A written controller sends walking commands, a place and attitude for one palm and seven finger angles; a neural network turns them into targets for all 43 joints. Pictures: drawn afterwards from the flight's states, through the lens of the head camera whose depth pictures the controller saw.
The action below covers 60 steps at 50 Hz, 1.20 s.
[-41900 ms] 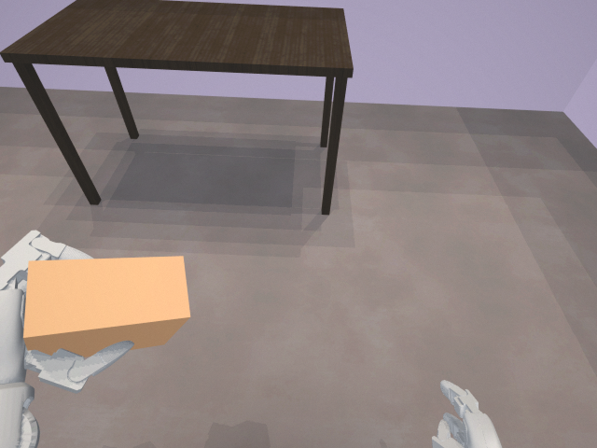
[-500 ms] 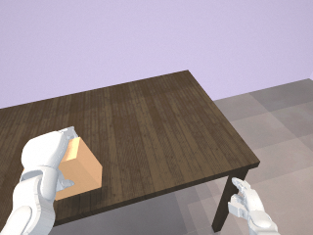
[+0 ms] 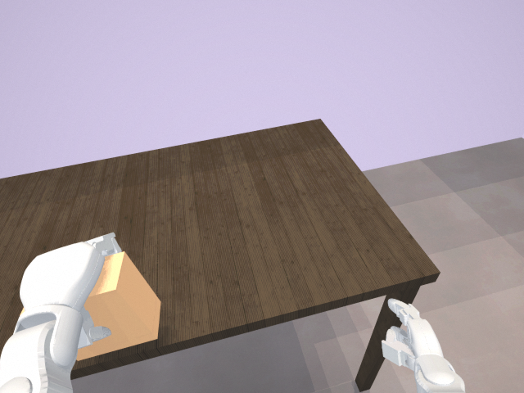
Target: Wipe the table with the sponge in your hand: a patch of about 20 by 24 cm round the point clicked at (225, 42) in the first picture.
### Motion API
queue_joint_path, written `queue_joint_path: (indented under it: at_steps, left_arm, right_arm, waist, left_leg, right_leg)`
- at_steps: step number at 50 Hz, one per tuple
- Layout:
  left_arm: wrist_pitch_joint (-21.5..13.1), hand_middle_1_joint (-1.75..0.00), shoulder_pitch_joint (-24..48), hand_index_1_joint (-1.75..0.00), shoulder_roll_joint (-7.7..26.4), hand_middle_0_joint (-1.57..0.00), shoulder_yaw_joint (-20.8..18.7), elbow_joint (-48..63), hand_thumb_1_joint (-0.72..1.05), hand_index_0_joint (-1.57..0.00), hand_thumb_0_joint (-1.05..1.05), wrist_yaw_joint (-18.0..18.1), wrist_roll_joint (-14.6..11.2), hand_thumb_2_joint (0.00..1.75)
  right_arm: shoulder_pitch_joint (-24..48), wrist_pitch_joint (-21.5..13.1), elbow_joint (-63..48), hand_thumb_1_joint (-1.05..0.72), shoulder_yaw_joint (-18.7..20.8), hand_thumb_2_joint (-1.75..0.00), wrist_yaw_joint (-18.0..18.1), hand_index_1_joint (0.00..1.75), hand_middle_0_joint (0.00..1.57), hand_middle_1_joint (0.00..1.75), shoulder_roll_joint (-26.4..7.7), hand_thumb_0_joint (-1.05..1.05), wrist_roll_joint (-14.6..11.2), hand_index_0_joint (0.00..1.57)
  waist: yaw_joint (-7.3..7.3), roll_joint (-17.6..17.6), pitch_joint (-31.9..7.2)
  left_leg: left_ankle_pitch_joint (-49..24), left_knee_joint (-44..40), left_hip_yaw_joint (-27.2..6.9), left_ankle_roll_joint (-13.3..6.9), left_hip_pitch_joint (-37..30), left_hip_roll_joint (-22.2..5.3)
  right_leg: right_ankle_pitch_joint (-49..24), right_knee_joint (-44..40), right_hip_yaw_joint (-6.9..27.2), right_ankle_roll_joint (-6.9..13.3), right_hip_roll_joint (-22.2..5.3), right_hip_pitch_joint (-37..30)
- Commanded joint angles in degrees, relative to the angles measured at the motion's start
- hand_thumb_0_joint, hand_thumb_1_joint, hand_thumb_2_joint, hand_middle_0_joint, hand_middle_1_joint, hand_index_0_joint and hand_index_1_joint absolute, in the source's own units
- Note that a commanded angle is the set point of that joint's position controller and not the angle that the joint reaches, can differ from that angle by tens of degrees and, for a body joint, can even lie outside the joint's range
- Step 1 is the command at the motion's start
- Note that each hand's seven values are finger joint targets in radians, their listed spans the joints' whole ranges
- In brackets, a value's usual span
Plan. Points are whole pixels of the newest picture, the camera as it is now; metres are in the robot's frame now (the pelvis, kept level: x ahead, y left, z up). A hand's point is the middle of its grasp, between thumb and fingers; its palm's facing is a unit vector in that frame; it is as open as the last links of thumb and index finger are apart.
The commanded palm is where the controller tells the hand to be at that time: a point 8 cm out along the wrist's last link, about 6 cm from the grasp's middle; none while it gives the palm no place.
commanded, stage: bring the sponge back beside the body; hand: left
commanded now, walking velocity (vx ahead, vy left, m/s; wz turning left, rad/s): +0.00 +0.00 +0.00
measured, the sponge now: (108, 315) +0.18 +0.28 +0.05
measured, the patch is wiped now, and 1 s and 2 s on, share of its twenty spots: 1.00 1.00 1.00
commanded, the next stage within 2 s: step back with the hand held close in 0.36 s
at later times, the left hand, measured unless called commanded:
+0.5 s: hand (86, 294) +0.18 +0.28 +0.11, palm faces +0.08 -0.11 -0.99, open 10.6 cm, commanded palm +0.15 +0.28 +0.17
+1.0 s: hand (86, 278) +0.19 +0.27 +0.14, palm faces +0.31 -0.84 -0.44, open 10.6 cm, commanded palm +0.14 +0.31 +0.17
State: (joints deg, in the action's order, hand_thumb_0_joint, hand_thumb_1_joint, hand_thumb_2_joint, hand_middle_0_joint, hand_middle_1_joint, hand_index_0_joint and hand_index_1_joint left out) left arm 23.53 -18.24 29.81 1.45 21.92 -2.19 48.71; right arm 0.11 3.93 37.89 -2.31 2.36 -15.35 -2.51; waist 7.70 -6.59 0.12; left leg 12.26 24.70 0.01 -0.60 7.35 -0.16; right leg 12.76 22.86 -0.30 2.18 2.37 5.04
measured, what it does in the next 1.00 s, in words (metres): stands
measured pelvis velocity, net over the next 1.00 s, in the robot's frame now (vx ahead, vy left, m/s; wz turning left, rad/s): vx -0.02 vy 0.03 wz -0.01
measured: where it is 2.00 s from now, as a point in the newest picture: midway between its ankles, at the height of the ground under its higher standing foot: outside the picture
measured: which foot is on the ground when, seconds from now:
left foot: down 0.00-1.00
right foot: down 0.00-1.00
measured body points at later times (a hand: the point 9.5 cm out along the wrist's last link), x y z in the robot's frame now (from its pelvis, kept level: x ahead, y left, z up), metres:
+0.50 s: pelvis -0.01 +0.00 +0.00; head -0.04 -0.04 +0.45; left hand +0.17 +0.28 +0.17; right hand +0.26 -0.19 -0.07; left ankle +0.02 +0.11 -0.74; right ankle +0.00 -0.10 -0.74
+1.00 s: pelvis -0.02 +0.03 -0.02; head -0.02 +0.04 +0.43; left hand +0.17 +0.31 +0.17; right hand +0.11 -0.23 -0.10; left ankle +0.02 +0.11 -0.74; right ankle +0.00 -0.10 -0.74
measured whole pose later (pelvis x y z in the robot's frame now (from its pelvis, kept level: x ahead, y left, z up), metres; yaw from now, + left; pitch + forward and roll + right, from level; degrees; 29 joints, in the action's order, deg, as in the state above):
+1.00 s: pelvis -0.02 +0.03 -0.02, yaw -1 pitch +2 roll -2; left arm -5.0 -31.2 24.3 -20.4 30.5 6.6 -3.5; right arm -16.1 -1.6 33.3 -0.5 4.8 -14.3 -1.0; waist -1.6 -0.5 -3.1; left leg 15.0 36.4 0.1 -2.8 23.8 1.0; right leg 14.4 33.0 0.4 -0.5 1.7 20.8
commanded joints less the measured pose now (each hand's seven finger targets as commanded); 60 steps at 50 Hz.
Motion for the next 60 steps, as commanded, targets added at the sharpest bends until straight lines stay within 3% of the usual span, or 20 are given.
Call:
queue_joint_path:
  at_steps: [1,10,11,21,23,24,25,26,27,29,30,31,33,35,38,45,48,51,55,60]
  left_arm:
    - [-1.6,-1.60,11.3,-1.60,12.6,-1.20,-9.5,13.5,0.10,-1.20,0.00,3.4,2.5,1.30]
    - [-1.8,-1.60,12.5,-1.60,13.0,-1.20,-10.0,12.6,0.10,-1.20,0.00,4.0,2.0,1.30]
    - [-1.4,-1.60,12.3,-1.60,11.5,-1.20,-8.5,12.0,0.10,-1.20,0.00,3.7,2.2,1.30]
    - [-1.1,-1.60,11.0,-1.60,12.3,-1.20,-9.6,12.5,0.10,-1.20,0.00,3.7,2.5,1.30]
    - [-1.0,-1.60,9.6,-1.60,12.1,-1.20,-9.6,10.7,0.10,-1.20,0.00,3.7,2.1,1.30]
    - [-0.4,-1.60,9.9,-1.60,11.6,-1.20,-9.2,3.8,0.10,-1.20,0.00,3.8,3.1,1.30]
    - [-13.4,-1.60,25.4,-1.60,2.2,-1.20,-19.9,16.8,0.10,-1.20,0.00,6.1,-46.7,1.30]
    - [-18.9,-1.60,10.7,-1.60,6.8,-1.20,-22.8,6.2,0.10,-1.20,0.00,6.5,-48.6,1.30]
    - [-21.9,-1.60,6.6,-1.60,4.8,-1.20,-23.6,9.6,0.10,-1.20,0.00,6.8,-52.0,1.30]
    - [-26.3,-1.60,6.0,-1.60,5.3,-1.20,-24.3,19.8,0.10,-1.20,0.00,7.6,-53.6,1.30]
    - [-28.0,-1.60,5.8,-1.60,7.4,-1.20,-26.4,24.1,0.10,-1.20,0.00,8.5,-54.0,1.30]
    - [-29.2,-1.60,1.5,-1.60,4.5,-1.20,-25.5,22.8,0.10,-1.20,0.00,8.8,-54.3,1.30]
    - [-30.2,-1.60,-2.5,-1.60,4.4,-1.20,-26.8,24.1,0.10,-1.20,0.00,9.4,-54.3,1.30]
    - [-30.7,-1.60,-5.9,-1.60,6.2,-1.20,-29.8,22.9,0.10,-1.20,0.00,10.0,-54.1,1.30]
    - [-31.1,-1.60,-8.7,-1.60,3.7,-1.20,-29.0,19.6,0.10,-1.20,0.00,9.5,-54.4,1.30]
    - [-32.8,-1.60,-9.0,-1.60,4.3,-1.20,-28.6,23.6,0.10,-1.20,0.00,10.0,-53.3,1.30]
    - [-33.5,-1.60,-8.7,-1.60,3.2,-1.20,-28.5,23.1,0.10,-1.20,0.00,10.3,-52.5,1.30]
    - [-34.2,-1.60,-7.1,-1.60,2.9,-1.20,-28.5,23.1,0.10,-1.20,0.00,10.5,-51.8,1.30]
    - [-34.5,-1.60,-5.0,-1.60,3.4,-1.20,-28.4,22.5,0.10,-1.20,0.00,10.7,-52.0,1.30]
    - [-34.8,-1.60,-3.6,-1.60,3.2,-1.20,-28.2,22.5,0.10,-1.20,0.00,11.1,-51.7,1.30]
  right_arm:
    - [14.4,-3.6,-11.4,-0.90,1.5,-0.90,0.3,0.30,0.20,0.30,-5.0,0.00,0.2,0.20]
    - [15.8,-4.0,-10.3,-0.90,1.7,-0.90,0.6,0.30,0.20,0.30,-5.2,0.00,0.0,0.20]
    - [14.9,-4.1,-10.8,-0.90,1.5,-0.90,0.5,0.30,0.20,0.30,-5.0,0.00,0.2,0.20]
    - [14.8,-3.5,-11.1,-0.90,1.5,-0.90,0.0,0.30,0.20,0.30,-4.9,0.00,0.2,0.20]
    - [14.4,-3.2,-10.6,-0.90,1.8,-0.90,-0.1,0.30,0.20,0.30,-5.2,0.00,0.2,0.20]
    - [13.5,-2.6,-9.0,-0.90,1.7,-0.90,0.2,0.30,0.20,0.30,-5.6,0.00,0.1,0.20]
    - [5.4,-3.5,-23.1,-0.90,0.7,-0.90,0.3,0.30,0.20,0.30,-2.6,0.00,-0.9,0.20]
    - [1.1,-4.4,-17.4,-0.90,0.2,-0.90,0.6,0.30,0.20,0.30,-4.3,0.00,1.4,0.20]
    - [-2.3,-4.4,-17.8,-0.90,1.4,-0.90,1.1,0.30,0.20,0.30,-3.5,0.00,0.4,0.20]
    - [-4.2,-5.2,-16.9,-0.90,1.6,-0.90,1.8,0.30,0.20,0.30,-4.0,0.00,0.7,0.20]
    - [-3.8,-5.9,-16.5,-0.90,1.8,-0.90,2.2,0.30,0.20,0.30,-4.9,0.00,1.0,0.20]
    - [-4.8,-6.1,-15.8,-0.90,1.8,-0.90,2.5,0.30,0.20,0.30,-4.8,0.00,1.5,0.20]
    - [-5.5,-6.4,-16.2,-0.90,2.5,-0.90,2.6,0.30,0.20,0.30,-5.4,0.00,1.4,0.20]
    - [-5.5,-6.6,-15.9,-0.90,3.0,-0.90,2.7,0.30,0.20,0.30,-5.5,0.00,1.2,0.20]
    - [-6.5,-6.2,-15.8,-0.90,3.8,-0.90,2.6,0.30,0.20,0.30,-5.3,0.00,0.8,0.20]
    - [-4.9,-8.3,-16.2,-0.90,4.2,-0.90,2.7,0.30,0.20,0.30,-6.5,0.00,1.1,0.20]
    - [-6.3,-9.6,-15.4,-0.90,4.2,-0.90,2.8,0.30,0.20,0.30,-6.9,0.00,1.7,0.20]
    - [-7.3,-10.2,-14.9,-0.90,4.3,-0.90,3.0,0.30,0.20,0.30,-6.9,0.00,1.8,0.20]
    - [-8.0,-10.4,-14.5,-0.90,4.5,-0.90,2.9,0.30,0.20,0.30,-6.7,0.00,1.7,0.20]
    - [-7.7,-10.5,-14.4,-0.90,4.3,-0.90,3.0,0.30,0.20,0.30,-6.4,0.00,1.9,0.20]
  waist:
    - [0.70,1.5,-8.1]
    - [0.15,1.3,-7.2]
    - [0.61,0.0,-7.3]
    - [1.02,0.4,-8.0]
    - [0.85,2.5,-6.9]
    - [-0.35,4.3,-4.1]
    - [-6.32,8.6,10.4]
    - [-4.65,15.4,1.8]
    - [-5.08,18.3,-2.6]
    - [-5.98,12.7,-10.2]
    - [-6.01,5.5,-11.6]
    - [-6.03,1.7,-12.8]
    - [-6.10,-3.3,-12.4]
    - [-5.97,-2.1,-11.7]
    - [-6.62,4.2,-12.4]
    - [-6.48,-1.6,-9.4]
    - [-6.42,-0.6,-8.4]
    - [-6.96,0.8,-8.7]
    - [-7.88,3.3,-7.3]
    - [-8.08,2.6,-7.6]
  left_leg:
    - [-9.0,-2.7,-5.0,-2.4,-2.9,0.8]
    - [-8.3,-3.6,-5.5,-2.2,-3.4,0.7]
    - [-8.4,-3.5,-5.1,-2.3,-2.7,0.9]
    - [-8.9,-3.8,-5.2,-2.3,-2.1,0.8]
    - [-9.2,-3.6,-5.1,-2.2,-2.3,0.7]
    - [-8.3,-3.7,-4.8,-1.9,-1.2,0.7]
    - [5.9,-0.8,-4.4,-2.5,-0.4,-0.2]
    - [6.8,1.6,-5.1,-3.5,-0.2,-0.7]
    - [5.8,4.6,-4.6,-2.9,-1.6,-0.9]
    - [1.1,7.8,-4.4,-2.7,-2.1,-2.2]
    - [-0.7,7.2,-5.0,-2.7,-2.5,-3.1]
    - [-2.5,6.7,-5.3,-3.0,-0.7,-3.9]
    - [-7.8,6.4,-6.9,-3.0,3.1,-5.6]
    - [-11.4,5.7,-8.6,-2.8,5.8,-6.8]
    - [-12.4,6.9,-9.1,-2.7,8.0,-7.2]
    - [-0.1,-0.5,-12.9,-3.8,14.4,-8.5]
    - [8.0,-2.7,-14.4,-5.1,19.9,-9.6]
    - [15.4,-1.3,-13.3,-4.9,23.1,-8.4]
    - [19.6,3.3,-11.1,-3.5,21.3,-6.1]
    - [20.2,2.9,-11.9,-3.5,19.8,-6.5]
  right_leg:
    - [-4.8,-4.9,6.5,2.6,-0.7,0.5]
    - [-4.1,-5.7,8.7,2.8,-0.3,0.7]
    - [-4.6,-5.4,6.8,2.7,-0.6,0.1]
    - [-5.1,-4.9,6.6,2.8,-0.5,-0.9]
    - [-5.5,-5.4,6.5,2.6,-0.6,0.0]
    - [-4.3,-6.0,6.9,2.4,-0.6,2.3]
    - [-1.2,-11.0,12.0,1.5,-1.8,16.4]
    - [-0.6,-9.6,9.8,1.5,-3.1,15.9]
    - [-2.2,-9.2,9.7,0.9,-6.8,14.5]
    - [-11.3,-5.3,10.2,1.4,-11.3,12.4]
    - [-13.2,-3.0,11.3,1.7,-11.7,12.4]
    - [-14.3,-0.5,8.9,1.2,-11.0,11.5]
    - [-16.8,2.9,7.5,0.4,-9.9,11.1]
    - [-14.9,4.7,5.9,0.0,-8.7,11.0]
    - [-14.2,5.3,4.7,-0.5,-8.1,11.3]
    - [-2.3,8.7,2.6,-1.3,-4.5,11.6]
    - [-0.1,9.9,2.3,-2.1,-2.7,8.6]
    - [-3.4,10.0,3.4,-1.3,-3.9,6.8]
    - [-1.2,6.6,7.0,0.4,-7.3,13.6]
    - [0.7,7.4,6.1,0.1,-6.5,16.5]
